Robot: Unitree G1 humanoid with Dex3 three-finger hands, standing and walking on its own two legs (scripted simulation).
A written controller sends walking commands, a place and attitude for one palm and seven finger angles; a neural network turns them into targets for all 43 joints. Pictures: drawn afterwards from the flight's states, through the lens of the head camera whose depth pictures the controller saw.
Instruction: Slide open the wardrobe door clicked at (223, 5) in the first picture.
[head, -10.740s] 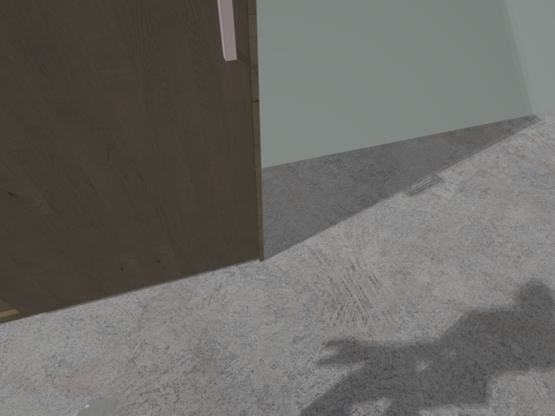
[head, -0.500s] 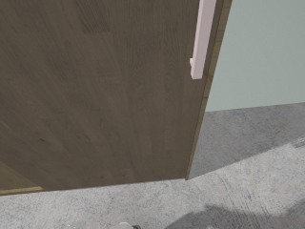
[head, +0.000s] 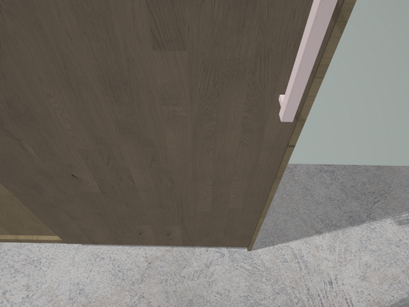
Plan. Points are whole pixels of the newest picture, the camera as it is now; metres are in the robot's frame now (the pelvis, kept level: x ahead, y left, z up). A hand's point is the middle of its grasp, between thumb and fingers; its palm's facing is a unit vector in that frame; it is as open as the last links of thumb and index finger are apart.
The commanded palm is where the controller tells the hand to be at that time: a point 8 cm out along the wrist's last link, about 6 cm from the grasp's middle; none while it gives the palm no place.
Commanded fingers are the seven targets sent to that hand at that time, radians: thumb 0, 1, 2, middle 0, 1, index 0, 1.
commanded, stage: come to a stop and stand still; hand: right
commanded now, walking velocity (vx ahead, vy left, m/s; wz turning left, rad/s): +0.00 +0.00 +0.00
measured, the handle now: (300, 56) +0.48 -0.12 +0.27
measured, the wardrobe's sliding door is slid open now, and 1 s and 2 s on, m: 0.00 0.00 0.00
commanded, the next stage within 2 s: look again from close up in 0.48 s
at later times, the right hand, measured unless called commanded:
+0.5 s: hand out of the picture -0.06 -0.10 -0.18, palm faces +0.09 +0.99 -0.11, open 7.4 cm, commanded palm none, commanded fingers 0.00 -0.90 -0.90 0.20 0.30 0.20 0.30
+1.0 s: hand out of the picture +0.02 -0.19 -0.17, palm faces +0.00 +0.97 -0.25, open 7.4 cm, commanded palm none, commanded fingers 0.00 -0.90 -0.90 0.20 0.30 0.20 0.30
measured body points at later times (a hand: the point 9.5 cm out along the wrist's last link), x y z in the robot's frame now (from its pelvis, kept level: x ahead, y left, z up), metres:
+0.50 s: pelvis -0.01 +0.03 +0.00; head -0.01 +0.02 +0.45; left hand -0.03 +0.23 -0.16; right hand -0.06 -0.16 -0.16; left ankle -0.02 +0.11 -0.74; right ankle -0.01 -0.11 -0.74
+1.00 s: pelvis -0.01 -0.01 +0.00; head -0.02 +0.02 +0.45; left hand -0.03 +0.20 -0.17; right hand +0.02 -0.24 -0.15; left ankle -0.02 +0.11 -0.74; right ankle -0.01 -0.10 -0.74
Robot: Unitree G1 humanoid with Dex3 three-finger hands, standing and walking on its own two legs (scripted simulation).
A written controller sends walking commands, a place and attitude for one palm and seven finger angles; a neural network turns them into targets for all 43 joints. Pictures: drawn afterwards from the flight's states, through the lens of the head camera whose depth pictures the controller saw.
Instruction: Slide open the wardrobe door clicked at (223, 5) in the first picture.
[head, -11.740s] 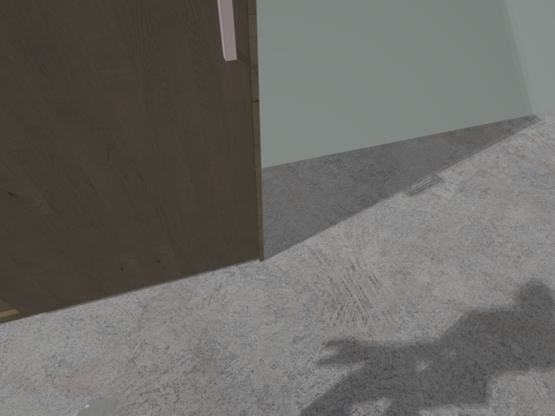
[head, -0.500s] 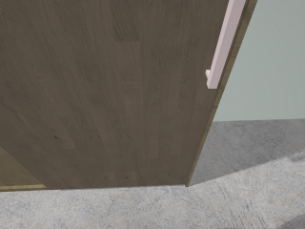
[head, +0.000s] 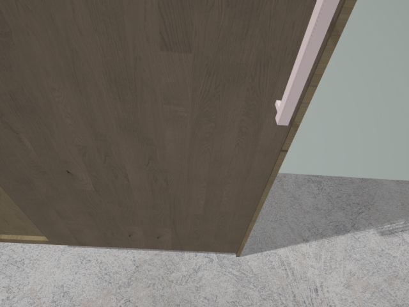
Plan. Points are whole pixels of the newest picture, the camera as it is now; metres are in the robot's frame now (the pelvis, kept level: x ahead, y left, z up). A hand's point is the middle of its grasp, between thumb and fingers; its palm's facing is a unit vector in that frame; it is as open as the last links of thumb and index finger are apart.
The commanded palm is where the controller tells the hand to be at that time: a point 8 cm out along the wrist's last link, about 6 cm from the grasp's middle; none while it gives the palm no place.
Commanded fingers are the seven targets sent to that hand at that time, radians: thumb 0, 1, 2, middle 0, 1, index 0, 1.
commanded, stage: look again from close up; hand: right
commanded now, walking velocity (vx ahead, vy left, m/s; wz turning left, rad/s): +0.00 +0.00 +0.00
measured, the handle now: (298, 64) +0.49 -0.12 +0.27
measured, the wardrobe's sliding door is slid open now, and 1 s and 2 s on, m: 0.00 0.00 0.00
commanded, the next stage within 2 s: raise the hand with hooked fingers in 0.92 s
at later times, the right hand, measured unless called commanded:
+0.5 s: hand out of the picture +0.01 -0.16 -0.17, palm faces +0.02 +0.98 -0.18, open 7.4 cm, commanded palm none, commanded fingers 0.00 -0.90 -0.90 0.20 0.30 0.20 0.30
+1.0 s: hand out of the picture +0.03 -0.16 -0.17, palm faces +0.01 +0.98 -0.21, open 7.4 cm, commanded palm none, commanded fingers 0.00 -0.90 -0.90 0.20 0.30 0.20 0.30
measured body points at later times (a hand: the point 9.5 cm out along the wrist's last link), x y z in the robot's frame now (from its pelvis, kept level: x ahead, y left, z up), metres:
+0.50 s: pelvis +0.02 +0.01 +0.00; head +0.03 +0.01 +0.45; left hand +0.03 +0.23 -0.16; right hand +0.01 -0.21 -0.16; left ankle -0.01 +0.11 -0.74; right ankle +0.00 -0.10 -0.74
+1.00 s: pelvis +0.02 +0.02 +0.00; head +0.04 +0.02 +0.45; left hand +0.02 +0.24 -0.16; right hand +0.03 -0.21 -0.15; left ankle -0.01 +0.11 -0.74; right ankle +0.00 -0.10 -0.74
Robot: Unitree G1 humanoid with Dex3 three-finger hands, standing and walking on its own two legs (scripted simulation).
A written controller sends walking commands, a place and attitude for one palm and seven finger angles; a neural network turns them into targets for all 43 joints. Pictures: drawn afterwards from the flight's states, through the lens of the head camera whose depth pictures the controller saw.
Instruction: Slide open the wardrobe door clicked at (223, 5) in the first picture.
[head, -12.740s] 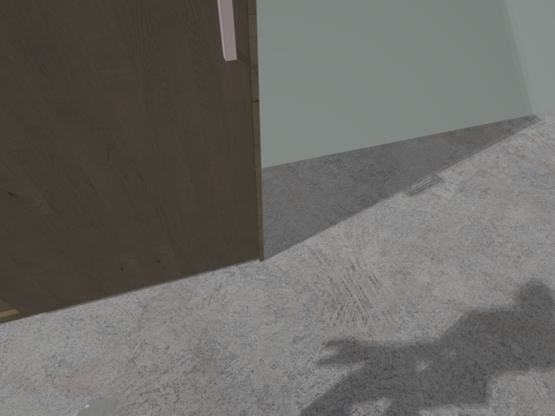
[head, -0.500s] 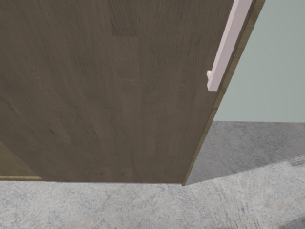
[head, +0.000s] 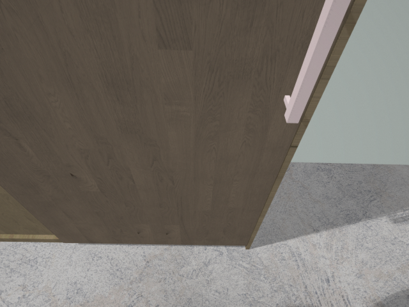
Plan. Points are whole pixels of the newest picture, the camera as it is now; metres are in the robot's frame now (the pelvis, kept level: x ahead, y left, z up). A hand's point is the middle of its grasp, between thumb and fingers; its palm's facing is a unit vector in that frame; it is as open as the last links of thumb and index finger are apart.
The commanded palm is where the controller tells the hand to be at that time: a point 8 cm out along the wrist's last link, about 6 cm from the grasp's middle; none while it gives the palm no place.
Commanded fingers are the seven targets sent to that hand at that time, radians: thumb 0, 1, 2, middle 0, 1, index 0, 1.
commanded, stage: raise the hand with hooked fingers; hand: right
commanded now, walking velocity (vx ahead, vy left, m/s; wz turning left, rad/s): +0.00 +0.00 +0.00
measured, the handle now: (308, 57) +0.47 -0.14 +0.26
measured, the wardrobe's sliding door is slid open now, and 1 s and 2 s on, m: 0.00 0.00 0.00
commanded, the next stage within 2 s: none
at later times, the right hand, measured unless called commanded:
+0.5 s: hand out of the picture +0.11 -0.21 -0.01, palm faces +0.14 +0.99 -0.02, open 8.9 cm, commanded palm +0.12 -0.26 +0.03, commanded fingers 0.00 -0.32 -0.65 0.24 0.68 0.24 0.68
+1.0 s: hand out of the picture +0.19 -0.27 +0.13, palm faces +0.08 +0.99 -0.10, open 12.0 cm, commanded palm +0.15 -0.31 +0.14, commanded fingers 0.00 0.27 -0.40 0.28 1.05 0.28 1.05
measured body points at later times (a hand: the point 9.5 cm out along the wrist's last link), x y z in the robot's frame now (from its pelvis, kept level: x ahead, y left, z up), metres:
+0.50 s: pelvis -0.03 +0.01 -0.04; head -0.03 -0.01 +0.41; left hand +0.21 +0.25 -0.05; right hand +0.10 -0.26 +0.00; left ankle -0.02 +0.09 -0.74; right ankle -0.02 -0.12 -0.74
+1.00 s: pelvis -0.03 -0.02 -0.01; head -0.05 -0.01 +0.44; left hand +0.13 +0.21 -0.09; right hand +0.17 -0.32 +0.14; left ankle -0.02 +0.09 -0.74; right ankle -0.02 -0.12 -0.74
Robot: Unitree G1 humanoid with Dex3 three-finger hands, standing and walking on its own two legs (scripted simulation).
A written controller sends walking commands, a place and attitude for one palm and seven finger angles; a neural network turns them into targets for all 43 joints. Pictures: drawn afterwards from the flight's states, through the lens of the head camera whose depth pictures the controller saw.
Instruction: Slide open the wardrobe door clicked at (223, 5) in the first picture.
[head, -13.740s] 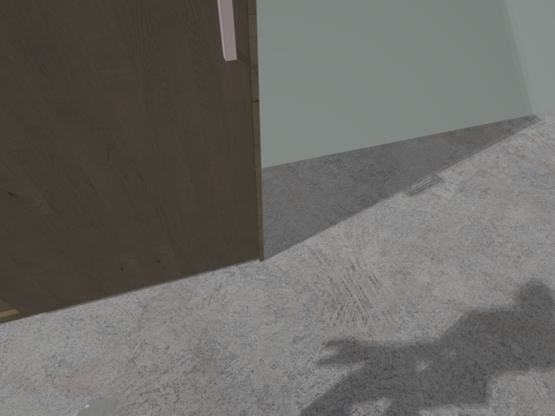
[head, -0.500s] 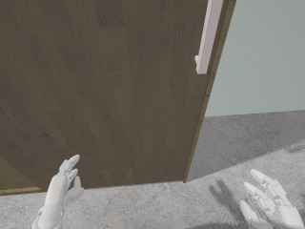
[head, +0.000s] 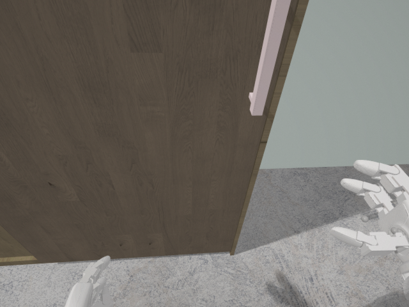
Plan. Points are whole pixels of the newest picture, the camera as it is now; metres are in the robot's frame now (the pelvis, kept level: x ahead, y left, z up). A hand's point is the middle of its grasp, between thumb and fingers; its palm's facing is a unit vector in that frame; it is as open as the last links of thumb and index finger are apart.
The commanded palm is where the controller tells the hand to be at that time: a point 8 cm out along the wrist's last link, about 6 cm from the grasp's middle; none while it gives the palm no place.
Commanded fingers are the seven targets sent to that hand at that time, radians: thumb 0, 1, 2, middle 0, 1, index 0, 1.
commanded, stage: raise the hand with hooked fingers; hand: right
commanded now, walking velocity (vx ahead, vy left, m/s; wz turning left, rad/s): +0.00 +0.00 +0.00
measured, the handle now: (264, 55) +0.51 -0.10 +0.28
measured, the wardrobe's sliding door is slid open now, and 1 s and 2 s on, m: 0.00 0.00 0.00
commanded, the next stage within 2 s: move the hooked fingers beside the handle in 1.12 s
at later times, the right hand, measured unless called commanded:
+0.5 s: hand (402, 162) +0.27 -0.26 +0.23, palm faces +0.02 +0.99 -0.17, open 13.9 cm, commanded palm +0.23 -0.31 +0.27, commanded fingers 0.00 0.50 -0.30 0.30 1.20 0.30 1.20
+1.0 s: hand out of the picture +0.29 -0.27 +0.29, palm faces +0.05 +0.99 -0.13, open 13.9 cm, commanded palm +0.26 -0.31 +0.29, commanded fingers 0.00 0.50 -0.30 0.30 1.20 0.30 1.20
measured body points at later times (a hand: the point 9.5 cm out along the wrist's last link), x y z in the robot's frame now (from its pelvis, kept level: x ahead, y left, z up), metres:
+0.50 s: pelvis +0.00 +0.01 +0.01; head -0.02 +0.03 +0.46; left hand +0.23 +0.20 -0.05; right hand +0.26 -0.32 +0.25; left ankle +0.00 +0.12 -0.73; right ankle +0.02 -0.09 -0.73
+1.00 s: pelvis +0.02 +0.01 +0.01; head -0.02 +0.03 +0.46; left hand +0.22 +0.23 -0.04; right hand +0.28 -0.33 +0.30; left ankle +0.00 +0.12 -0.73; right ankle +0.02 -0.09 -0.73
